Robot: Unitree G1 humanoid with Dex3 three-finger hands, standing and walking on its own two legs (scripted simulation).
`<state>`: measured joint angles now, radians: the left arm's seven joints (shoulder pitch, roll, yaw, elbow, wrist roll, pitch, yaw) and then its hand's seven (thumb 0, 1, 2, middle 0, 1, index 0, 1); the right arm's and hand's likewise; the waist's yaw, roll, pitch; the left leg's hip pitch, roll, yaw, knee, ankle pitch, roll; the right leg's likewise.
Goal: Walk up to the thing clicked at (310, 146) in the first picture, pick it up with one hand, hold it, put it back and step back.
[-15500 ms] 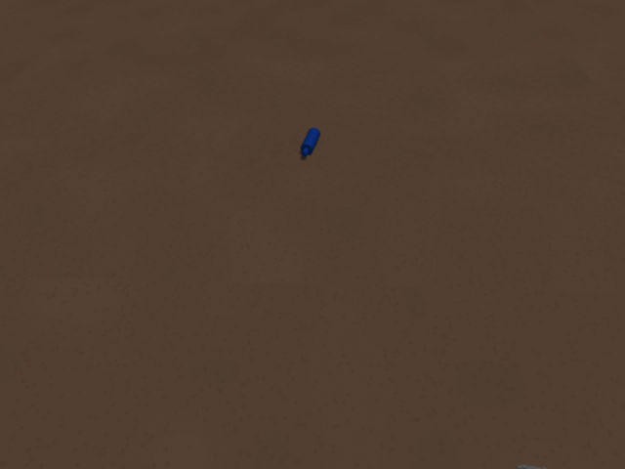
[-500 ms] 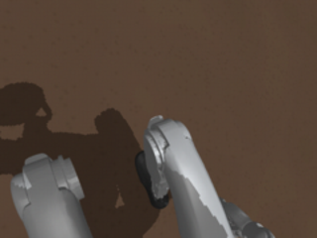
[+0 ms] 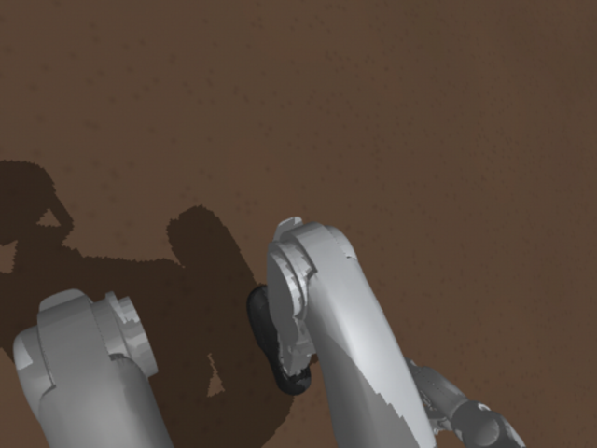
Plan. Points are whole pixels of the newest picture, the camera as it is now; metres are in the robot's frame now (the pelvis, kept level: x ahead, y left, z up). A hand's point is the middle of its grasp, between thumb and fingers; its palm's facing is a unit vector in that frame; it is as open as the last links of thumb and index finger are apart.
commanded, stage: rest palm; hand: left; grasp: from above
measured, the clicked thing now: out of the picture +0.44 +0.36 -0.27
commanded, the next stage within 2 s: close in 0.02 s
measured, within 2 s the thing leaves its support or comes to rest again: neither
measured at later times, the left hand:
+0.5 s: hand out of the picture +0.43 +0.34 -0.25, palm faces -0.46 -0.14 -0.88, open 12.9 cm
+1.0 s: hand out of the picture +0.43 +0.34 -0.24, palm faces -0.45 -0.13 -0.88, open 11.0 cm
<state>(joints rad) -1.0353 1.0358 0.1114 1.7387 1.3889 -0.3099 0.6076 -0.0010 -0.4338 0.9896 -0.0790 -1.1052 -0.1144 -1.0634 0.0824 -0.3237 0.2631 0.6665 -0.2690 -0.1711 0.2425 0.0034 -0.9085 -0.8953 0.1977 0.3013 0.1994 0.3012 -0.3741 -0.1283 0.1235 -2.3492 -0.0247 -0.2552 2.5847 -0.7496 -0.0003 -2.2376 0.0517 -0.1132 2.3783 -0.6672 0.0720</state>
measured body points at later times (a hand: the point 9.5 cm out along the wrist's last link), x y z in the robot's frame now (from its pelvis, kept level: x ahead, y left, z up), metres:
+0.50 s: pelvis +0.00 +0.00 +0.00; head +0.26 +0.14 +0.33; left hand +0.45 +0.34 -0.19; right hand +0.06 -0.26 -0.05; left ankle +0.05 +0.12 -0.26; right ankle +0.12 -0.14 -0.26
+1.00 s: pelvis +0.00 +0.00 +0.00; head +0.26 +0.14 +0.34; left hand +0.45 +0.34 -0.19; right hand +0.07 -0.26 -0.05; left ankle +0.05 +0.12 -0.26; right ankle +0.12 -0.14 -0.26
